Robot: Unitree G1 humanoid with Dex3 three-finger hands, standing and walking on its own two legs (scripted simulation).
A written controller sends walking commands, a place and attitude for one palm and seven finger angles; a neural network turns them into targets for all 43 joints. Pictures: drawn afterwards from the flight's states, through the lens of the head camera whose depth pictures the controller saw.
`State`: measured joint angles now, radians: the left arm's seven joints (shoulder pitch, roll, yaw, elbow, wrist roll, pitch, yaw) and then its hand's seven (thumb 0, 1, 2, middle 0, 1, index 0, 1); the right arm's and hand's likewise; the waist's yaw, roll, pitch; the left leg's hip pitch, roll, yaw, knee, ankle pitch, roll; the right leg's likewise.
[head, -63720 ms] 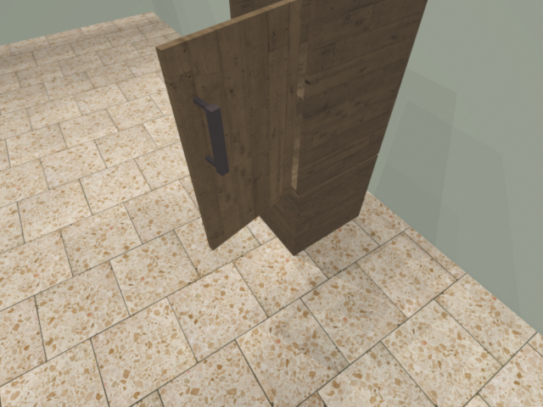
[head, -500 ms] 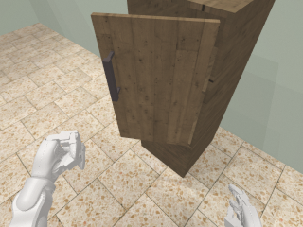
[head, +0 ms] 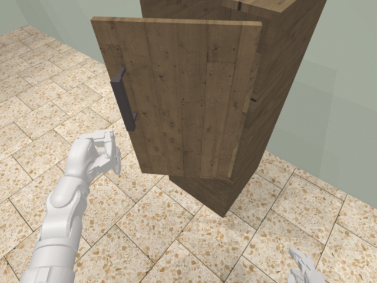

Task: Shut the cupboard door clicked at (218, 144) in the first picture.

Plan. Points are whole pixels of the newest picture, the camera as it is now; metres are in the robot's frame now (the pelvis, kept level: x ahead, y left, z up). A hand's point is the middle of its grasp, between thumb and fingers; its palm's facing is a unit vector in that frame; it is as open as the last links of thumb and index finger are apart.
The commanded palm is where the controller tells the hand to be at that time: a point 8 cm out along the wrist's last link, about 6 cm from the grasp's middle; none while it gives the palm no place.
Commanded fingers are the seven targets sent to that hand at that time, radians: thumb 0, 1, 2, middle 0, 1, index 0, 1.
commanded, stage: bring the fist close to the handle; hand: left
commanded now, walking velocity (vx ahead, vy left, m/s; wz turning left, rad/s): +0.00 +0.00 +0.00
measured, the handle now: (126, 100) +0.52 +0.18 +0.09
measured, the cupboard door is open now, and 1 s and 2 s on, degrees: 32 32 17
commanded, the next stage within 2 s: push the door shut along its arc in 0.74 s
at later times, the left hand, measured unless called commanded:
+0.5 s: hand (130, 124) +0.42 +0.15 +0.10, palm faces -0.05 -1.00 -0.02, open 3.1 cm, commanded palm +0.39 +0.21 +0.10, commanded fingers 0.00 0.90 0.90 -1.30 -1.50 -1.30 -1.50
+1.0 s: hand (136, 124) +0.43 +0.14 +0.09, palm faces -0.09 -1.00 -0.03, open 3.1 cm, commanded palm +0.42 +0.20 +0.10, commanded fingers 0.00 0.90 0.90 -1.30 -1.50 -1.30 -1.50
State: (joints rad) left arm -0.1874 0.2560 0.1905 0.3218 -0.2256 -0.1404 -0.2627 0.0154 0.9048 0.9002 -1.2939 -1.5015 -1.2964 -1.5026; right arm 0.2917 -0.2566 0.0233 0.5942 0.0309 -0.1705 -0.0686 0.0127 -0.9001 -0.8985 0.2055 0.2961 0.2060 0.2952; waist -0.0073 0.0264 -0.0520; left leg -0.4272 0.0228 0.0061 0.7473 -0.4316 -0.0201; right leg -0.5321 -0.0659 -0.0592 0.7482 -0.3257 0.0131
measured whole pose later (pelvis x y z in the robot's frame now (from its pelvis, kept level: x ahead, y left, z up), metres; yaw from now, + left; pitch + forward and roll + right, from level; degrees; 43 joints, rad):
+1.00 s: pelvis -0.02 +0.00 -0.01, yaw -1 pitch +11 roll +0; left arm -0.71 0.32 0.24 0.97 -0.15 -0.30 -0.23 0.02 0.90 0.90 -1.30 -1.50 -1.30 -1.50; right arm 0.33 -0.25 0.02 0.62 0.03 -0.05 -0.05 0.01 -0.90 -0.90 0.21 0.30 0.21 0.29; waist -0.08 0.02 -0.07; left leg -0.56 0.03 0.03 0.79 -0.41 -0.01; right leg -0.67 -0.06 -0.03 0.76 -0.28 0.01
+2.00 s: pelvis -0.02 +0.01 -0.03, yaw -2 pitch +22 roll -1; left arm -1.28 0.62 0.34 1.35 -0.04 -0.24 -0.43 0.00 0.87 0.91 -1.29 -1.50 -1.29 -1.50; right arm 0.42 -0.28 0.05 0.64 -0.01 -0.06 -0.05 0.00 -0.90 -0.90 0.21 0.30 0.21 0.30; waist -0.28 0.04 -0.04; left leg -0.88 0.05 0.02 0.96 -0.46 0.00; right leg -0.96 -0.04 -0.04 0.87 -0.29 0.02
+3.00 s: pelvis -0.01 +0.00 -0.03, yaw -2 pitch +25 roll -1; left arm -1.32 0.46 0.39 1.35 0.06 -0.20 0.04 -0.01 0.91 0.92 -1.29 -1.50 -1.30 -1.50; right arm 0.49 -0.24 0.03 0.62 -0.07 -0.01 0.06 0.00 -0.90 -0.90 0.21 0.30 0.21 0.30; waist -0.29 0.08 -0.07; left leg -0.91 0.06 0.01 0.93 -0.46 -0.02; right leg -1.00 -0.02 -0.04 0.86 -0.30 0.01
